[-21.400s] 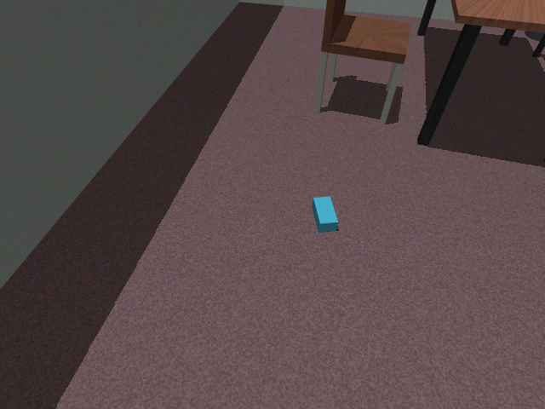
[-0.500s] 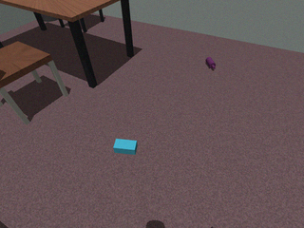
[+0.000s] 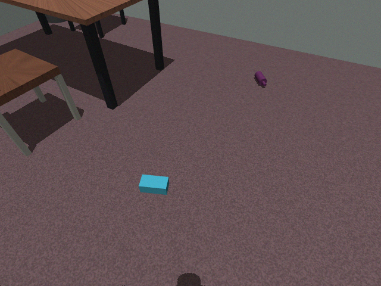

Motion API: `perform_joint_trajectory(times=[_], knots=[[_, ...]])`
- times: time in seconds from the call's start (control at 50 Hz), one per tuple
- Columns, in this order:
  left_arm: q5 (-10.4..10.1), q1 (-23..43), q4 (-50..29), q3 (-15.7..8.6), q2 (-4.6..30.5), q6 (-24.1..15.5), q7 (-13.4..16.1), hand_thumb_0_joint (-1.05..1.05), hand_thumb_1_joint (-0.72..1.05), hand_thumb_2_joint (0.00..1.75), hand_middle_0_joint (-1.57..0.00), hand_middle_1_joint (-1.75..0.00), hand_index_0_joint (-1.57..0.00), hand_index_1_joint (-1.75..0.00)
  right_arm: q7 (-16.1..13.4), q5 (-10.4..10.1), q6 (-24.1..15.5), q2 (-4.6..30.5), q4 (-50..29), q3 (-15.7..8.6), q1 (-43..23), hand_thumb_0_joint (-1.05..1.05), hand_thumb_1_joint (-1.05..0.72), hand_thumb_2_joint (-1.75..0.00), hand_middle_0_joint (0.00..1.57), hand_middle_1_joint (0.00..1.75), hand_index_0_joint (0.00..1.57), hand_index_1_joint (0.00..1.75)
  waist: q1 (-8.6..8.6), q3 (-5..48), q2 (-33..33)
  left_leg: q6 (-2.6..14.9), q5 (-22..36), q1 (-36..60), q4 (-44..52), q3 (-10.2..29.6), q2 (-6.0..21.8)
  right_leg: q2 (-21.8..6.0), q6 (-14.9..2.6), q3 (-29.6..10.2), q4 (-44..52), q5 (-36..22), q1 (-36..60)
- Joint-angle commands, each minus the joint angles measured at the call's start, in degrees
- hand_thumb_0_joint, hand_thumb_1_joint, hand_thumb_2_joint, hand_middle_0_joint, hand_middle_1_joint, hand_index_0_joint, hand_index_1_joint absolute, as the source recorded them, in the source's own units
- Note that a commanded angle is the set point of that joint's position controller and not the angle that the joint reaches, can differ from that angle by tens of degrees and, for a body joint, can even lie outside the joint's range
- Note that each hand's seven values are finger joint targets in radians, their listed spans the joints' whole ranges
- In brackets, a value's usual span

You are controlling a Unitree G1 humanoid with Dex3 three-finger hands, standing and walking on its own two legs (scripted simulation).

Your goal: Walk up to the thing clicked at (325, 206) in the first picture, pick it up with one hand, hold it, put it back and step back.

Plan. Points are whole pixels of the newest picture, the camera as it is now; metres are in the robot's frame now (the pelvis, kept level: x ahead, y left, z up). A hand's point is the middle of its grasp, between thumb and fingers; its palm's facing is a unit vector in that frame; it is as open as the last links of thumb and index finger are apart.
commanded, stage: walk up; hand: left
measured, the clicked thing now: (154, 184) +0.81 +0.23 -0.74
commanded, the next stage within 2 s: stand in 0.28 s
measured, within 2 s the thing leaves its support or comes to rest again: neither
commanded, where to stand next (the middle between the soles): +0.42 +0.01 m, yaw -2 degrees
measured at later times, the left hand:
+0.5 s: hand out of the picture +0.08 +0.25 -0.15, palm faces -0.02 -0.94 -0.33, open 7.4 cm
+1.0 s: hand out of the picture +0.03 +0.25 -0.15, palm faces -0.05 -0.94 -0.33, open 7.4 cm
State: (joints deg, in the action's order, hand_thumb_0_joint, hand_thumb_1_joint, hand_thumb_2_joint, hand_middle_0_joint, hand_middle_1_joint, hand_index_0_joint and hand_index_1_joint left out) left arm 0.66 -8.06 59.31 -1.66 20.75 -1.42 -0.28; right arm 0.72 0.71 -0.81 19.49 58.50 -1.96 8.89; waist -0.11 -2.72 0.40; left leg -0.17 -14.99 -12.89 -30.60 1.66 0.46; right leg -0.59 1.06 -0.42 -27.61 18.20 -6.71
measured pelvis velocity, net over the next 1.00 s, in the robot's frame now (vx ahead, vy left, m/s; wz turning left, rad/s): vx -0.02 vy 0.00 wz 0.00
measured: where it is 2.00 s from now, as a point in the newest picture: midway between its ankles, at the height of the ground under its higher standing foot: outside the picture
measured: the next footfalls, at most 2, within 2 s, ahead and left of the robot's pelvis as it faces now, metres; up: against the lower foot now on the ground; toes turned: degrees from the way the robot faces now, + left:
left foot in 1.54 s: +0.16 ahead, +0.15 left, +0.00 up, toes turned +3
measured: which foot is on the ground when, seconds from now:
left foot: down 0.00-1.00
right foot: down 0.00-1.00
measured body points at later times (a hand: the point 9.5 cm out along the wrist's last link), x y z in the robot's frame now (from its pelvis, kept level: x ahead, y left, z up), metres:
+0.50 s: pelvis -0.01 +0.00 +0.01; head +0.01 +0.01 +0.46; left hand +0.08 +0.30 -0.13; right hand +0.11 -0.29 -0.11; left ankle +0.02 +0.12 -0.74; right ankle -0.03 -0.14 -0.74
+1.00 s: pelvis -0.02 +0.00 +0.01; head -0.01 +0.00 +0.46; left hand +0.04 +0.30 -0.13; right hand +0.03 -0.31 -0.12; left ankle +0.02 +0.12 -0.74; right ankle -0.03 -0.14 -0.74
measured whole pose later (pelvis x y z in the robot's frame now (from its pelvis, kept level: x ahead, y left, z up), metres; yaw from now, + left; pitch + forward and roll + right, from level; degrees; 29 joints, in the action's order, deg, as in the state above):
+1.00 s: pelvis -0.02 +0.00 +0.01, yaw +0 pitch -2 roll +0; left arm 0.9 -8.6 64.9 0.0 20.5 -0.5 -0.7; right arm 0.8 0.5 -0.3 20.0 66.4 -1.1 7.5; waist -0.9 -3.2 -0.3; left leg -0.4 -7.1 -10.3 -19.4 1.5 0.2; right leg -1.1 1.3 -0.5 -19.0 11.6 -5.4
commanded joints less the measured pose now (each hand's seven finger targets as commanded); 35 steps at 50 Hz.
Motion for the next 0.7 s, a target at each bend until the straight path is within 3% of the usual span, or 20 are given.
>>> perform_joint_trajectory(times=[0.0, 0.06, 0.1, 0.24, 0.26, 0.32, 0.5, 0.56, 0.58, 0.64, 0.68], knots=[[-0.27, 2.32, -2.74, -2.99, 13.54, -1.48, 1.28, 0.00, 0.90, 0.90, -0.20, -0.30, -0.20, -0.30, -0.53, -0.04, -1.17, 11.11, -3.36, -2.46, -2.90, 0.00, -0.90, -0.90, 0.20, 0.30, 0.20, 0.30, 0.43, 2.73, -2.45, 2.49, 14.12, 0.63, 3.47, 3.15, 3.89, -6.65, -4.34, -6.10, 5.26, -15.70, 0.36], [-0.34, 3.93, -2.66, -2.63, 12.78, -1.33, 1.27, 0.00, 0.90, 0.90, -0.20, -0.30, -0.20, -0.30, -0.48, 0.12, -1.17, 11.61, -2.75, -2.51, -4.07, 0.00, -0.90, -0.90, 0.20, 0.30, 0.20, 0.30, 0.51, 3.05, -0.17, 2.72, 14.53, 1.81, 5.68, 4.60, 4.81, -5.56, -3.60, -4.34, 4.83, -13.90, -0.01], [-0.27, 3.65, -2.09, -2.61, 12.57, -1.31, 1.30, 0.00, 0.90, 0.90, -0.20, -0.30, -0.20, -0.30, -0.46, 0.16, -1.16, 11.63, -2.73, -2.43, -5.15, 0.00, -0.90, -0.90, 0.20, 0.30, 0.20, 0.30, 0.92, 3.93, -0.15, 3.18, 16.39, 2.12, 5.53, 4.81, 5.29, -5.13, -3.11, -3.58, 4.80, -15.83, 1.34], [-0.21, 4.08, -1.65, -2.59, 12.73, -1.22, 1.30, 0.00, 0.90, 0.90, -0.20, -0.30, -0.20, -0.30, -0.57, 0.21, -0.92, 11.66, -2.03, -2.49, -6.76, 0.00, -0.90, -0.90, 0.20, 0.30, 0.20, 0.30, 0.91, 5.68, 1.38, 2.94, 16.93, 3.85, 6.22, 4.22, 5.14, -5.58, -3.07, -3.08, 5.18, -17.42, 2.66], [-0.42, 4.93, -0.71, -1.47, 10.87, -0.95, 1.24, 0.00, 0.90, 0.90, -0.20, -0.30, -0.20, -0.30, -0.89, -0.34, -1.09, 12.17, -1.64, -2.02, -7.41, 0.00, -0.90, -0.90, 0.20, 0.30, 0.20, 0.30, 0.01, 6.00, 1.55, 2.66, 24.65, 7.15, 7.76, 5.31, 6.50, -6.32, -2.45, -4.36, 6.46, -23.22, 1.27], [-0.42, 4.98, -0.34, -1.31, 11.25, -0.75, 1.24, 0.00, 0.90, 0.90, -0.20, -0.30, -0.20, -0.30, -1.15, -0.50, -1.24, 12.58, -0.67, -1.85, -6.98, 0.00, -0.90, -0.90, 0.20, 0.30, 0.20, 0.30, -0.26, 6.69, 1.86, 2.21, 27.82, 9.27, 8.33, 5.15, 6.86, -5.91, -1.65, -3.56, 7.50, -23.28, 2.09], [-0.18, 5.10, 1.85, -0.66, 11.52, -0.72, 0.97, 0.00, 0.90, 0.90, -0.20, -0.30, -0.20, -0.30, -1.02, -0.66, -0.85, 12.03, 1.36, -1.11, -8.20, 0.00, -0.90, -0.90, 0.20, 0.30, 0.20, 0.30, -0.31, 5.07, -0.88, 1.49, 18.08, 8.15, 12.21, 4.57, 6.44, -6.52, -1.64, -3.96, 11.52, -16.51, 2.70], [-0.03, 4.75, 2.09, -0.63, 11.70, -0.61, 0.90, 0.00, 0.90, 0.90, -0.20, -0.30, -0.20, -0.30, -0.86, -0.48, -0.81, 12.41, 1.99, -1.14, -8.74, 0.00, -0.90, -0.90, 0.20, 0.30, 0.20, 0.30, 0.04, 3.33, -0.08, 1.22, 12.51, 6.49, 14.15, 5.07, 6.22, -6.22, -1.63, -3.89, 12.83, -10.95, 1.73], [-0.03, 4.53, 2.14, -0.51, 11.21, -0.57, 0.81, 0.00, 0.90, 0.90, -0.20, -0.30, -0.20, -0.30, -0.80, -0.43, -0.77, 12.80, 2.16, -1.16, -8.17, 0.00, -0.90, -0.90, 0.20, 0.30, 0.20, 0.30, -0.18, 3.17, 0.40, 1.27, 7.85, 5.54, 14.95, 5.04, 5.89, -6.20, -1.49, -4.13, 13.29, -8.65, 1.03], [0.16, 4.22, 2.35, -0.40, 11.47, -0.78, 0.74, 0.00, 0.90, 0.90, -0.20, -0.30, -0.20, -0.30, -0.54, -0.42, -0.85, 11.98, 2.54, -1.00, -8.26, 0.00, -0.90, -0.90, 0.20, 0.30, 0.20, 0.30, -0.13, 2.49, -1.05, 1.12, 8.66, 6.63, 14.88, 5.31, 6.04, -6.44, -1.63, -4.19, 13.64, -8.27, -0.39], [0.07, 4.44, 2.35, -0.54, 11.63, -0.75, 0.76, 0.00, 0.90, 0.90, -0.20, -0.30, -0.20, -0.30, -0.56, -0.25, -0.86, 12.33, 3.03, -1.10, -7.52, 0.00, -0.90, -0.90, 0.20, 0.30, 0.20, 0.30, -0.28, 1.78, 0.04, 1.01, 5.79, 5.04, 15.64, 5.50, 5.94, -6.27, -1.61, -4.37, 13.81, -6.07, -0.63]])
